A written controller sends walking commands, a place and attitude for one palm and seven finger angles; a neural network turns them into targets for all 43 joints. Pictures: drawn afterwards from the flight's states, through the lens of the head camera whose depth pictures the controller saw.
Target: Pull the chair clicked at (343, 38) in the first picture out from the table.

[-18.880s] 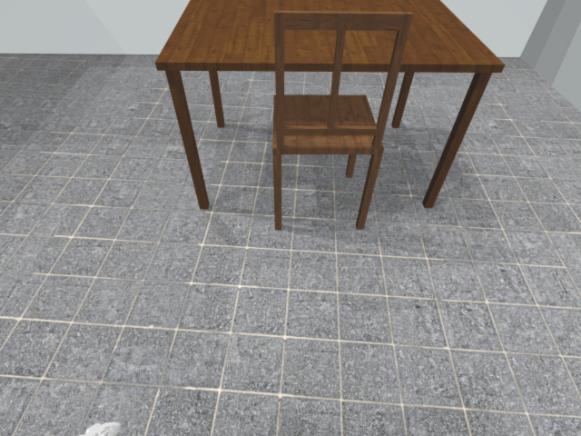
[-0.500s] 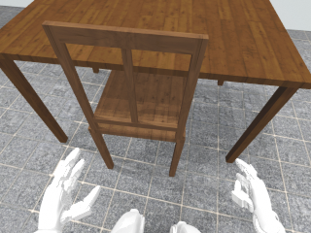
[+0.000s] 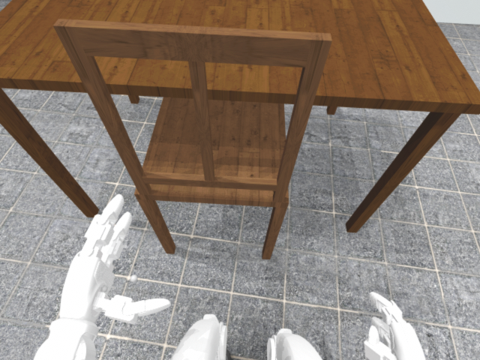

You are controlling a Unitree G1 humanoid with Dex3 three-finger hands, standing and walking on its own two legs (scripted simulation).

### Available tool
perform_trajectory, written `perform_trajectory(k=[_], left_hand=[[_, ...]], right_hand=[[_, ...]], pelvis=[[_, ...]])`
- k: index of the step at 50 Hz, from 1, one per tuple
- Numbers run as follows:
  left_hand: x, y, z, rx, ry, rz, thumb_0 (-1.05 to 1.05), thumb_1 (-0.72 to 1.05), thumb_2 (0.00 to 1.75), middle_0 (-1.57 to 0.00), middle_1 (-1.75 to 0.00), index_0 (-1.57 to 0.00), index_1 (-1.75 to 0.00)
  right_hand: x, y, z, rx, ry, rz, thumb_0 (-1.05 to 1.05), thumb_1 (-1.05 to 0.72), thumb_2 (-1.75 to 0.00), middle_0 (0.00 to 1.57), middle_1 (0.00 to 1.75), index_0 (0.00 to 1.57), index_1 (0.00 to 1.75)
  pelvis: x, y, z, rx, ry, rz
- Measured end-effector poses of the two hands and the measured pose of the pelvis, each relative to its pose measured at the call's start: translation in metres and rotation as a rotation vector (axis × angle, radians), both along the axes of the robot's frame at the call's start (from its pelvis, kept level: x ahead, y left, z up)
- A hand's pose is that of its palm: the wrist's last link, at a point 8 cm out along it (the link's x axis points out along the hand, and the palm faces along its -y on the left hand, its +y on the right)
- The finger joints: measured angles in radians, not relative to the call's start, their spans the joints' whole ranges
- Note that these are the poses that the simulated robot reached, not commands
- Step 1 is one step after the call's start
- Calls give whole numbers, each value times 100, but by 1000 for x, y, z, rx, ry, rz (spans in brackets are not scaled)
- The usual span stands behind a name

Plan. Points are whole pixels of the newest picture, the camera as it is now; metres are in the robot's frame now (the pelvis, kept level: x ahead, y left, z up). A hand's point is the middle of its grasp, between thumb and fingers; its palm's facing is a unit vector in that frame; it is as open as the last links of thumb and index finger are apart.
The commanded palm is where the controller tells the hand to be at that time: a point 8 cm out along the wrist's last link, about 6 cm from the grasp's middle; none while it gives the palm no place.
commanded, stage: raise the hand toward the chair's back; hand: left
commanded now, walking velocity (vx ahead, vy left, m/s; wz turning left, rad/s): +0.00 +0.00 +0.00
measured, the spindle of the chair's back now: (204, 132) +0.52 +0.10 +0.03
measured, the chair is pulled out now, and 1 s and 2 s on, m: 0.00 0.00 0.00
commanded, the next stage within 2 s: aim the fingers beside a spindle in 1.04 s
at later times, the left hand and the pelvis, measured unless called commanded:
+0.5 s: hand (90, 263) +0.24 +0.22 +0.06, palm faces +0.01 -1.00 -0.05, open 16.9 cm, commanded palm +0.23 +0.28 +0.06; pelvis +0.01 +0.02 +0.02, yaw +0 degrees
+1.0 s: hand (94, 258) +0.25 +0.23 +0.06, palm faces -0.01 -1.00 -0.06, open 16.9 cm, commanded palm +0.23 +0.28 +0.06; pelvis +0.01 +0.02 +0.02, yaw +0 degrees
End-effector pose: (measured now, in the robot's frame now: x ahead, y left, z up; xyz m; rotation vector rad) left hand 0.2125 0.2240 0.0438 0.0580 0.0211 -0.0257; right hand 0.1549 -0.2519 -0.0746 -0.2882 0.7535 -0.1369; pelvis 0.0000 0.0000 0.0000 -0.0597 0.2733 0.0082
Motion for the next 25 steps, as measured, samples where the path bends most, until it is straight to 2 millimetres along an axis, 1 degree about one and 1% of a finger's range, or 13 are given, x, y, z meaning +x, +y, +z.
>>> perform_trajectory(k=[2, 4, 6, 9, 11, 14, 17, 19, 22, 25], left_hand=[[2, -2, -6, -17, 49, -43, 0, -18, 44, -9, -13, -9, -13], [2, 0, -5, -29, 81, -49, 0, -23, 42, -8, -12, -8, -13], [0, 6, 4, -36, 76, -16, 0, -28, 40, -8, -11, -8, -12], [-1, 21, 20, -22, 16, 59, 0, -35, 37, -8, -10, -8, -11], [-1, 30, 25, -6, -20, 89, 0, -39, 35, -7, -10, -7, -10], [4, 38, 18, 7, -14, 73, 0, -43, 33, -6, -9, -7, -9], [8, 39, 5, -9, 47, 19, 0, -46, 32, -6, -8, -6, -9], [8, 39, 3, -22, 78, -6, -1, -47, 32, -6, -8, -6, -9], [8, 44, 13, -25, 68, -3, -1, -49, 31, -6, -8, -6, -9], [9, 54, 24, -5, 22, 34, -1, -49, 31, -6, -8, -6, -8]], right_hand=[[7, 2, 6, -5, -25, -9, 2, -90, -90, 20, 30, 20, 30], [14, 6, 14, -1, -54, -18, 2, -91, -90, 20, 30, 20, 30], [21, 14, 23, 8, -82, -17, 2, -91, -90, 20, 30, 20, 30], [32, 26, 33, 22, -114, 9, 2, -91, -90, 20, 30, 20, 30], [39, 34, 35, 29, -125, 40, 2, -91, -90, 20, 30, 20, 30], [46, 44, 32, 35, -124, 82, 1, -90, -90, 20, 30, 20, 30], [48, 50, 29, 39, -112, 94, 1, -90, -90, 21, 30, 20, 30], [46, 52, 29, 41, -103, 88, 1, -90, -90, 21, 30, 20, 30], [41, 54, 32, 40, -87, 72, 1, -90, -90, 21, 30, 20, 30], [35, 54, 32, 35, -68, 64, 1, -90, -90, 21, 30, 20, 30]], pelvis=[[1, 3, 1, -3, -3, -2], [3, 6, 5, -3, -11, -5], [6, 9, 10, -3, -20, -6], [9, 12, 15, -4, -27, -2], [10, 13, 16, -7, -26, 4], [8, 16, 13, -12, -21, 12], [7, 18, 12, -19, -21, 15], [8, 20, 13, -22, -25, 13], [11, 23, 18, -22, -33, 10], [13, 24, 20, -22, -34, 10]])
